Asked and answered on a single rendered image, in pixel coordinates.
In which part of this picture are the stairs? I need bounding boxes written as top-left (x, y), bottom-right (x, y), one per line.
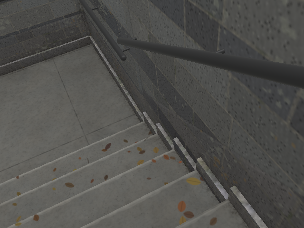
top-left (0, 121), bottom-right (249, 228)

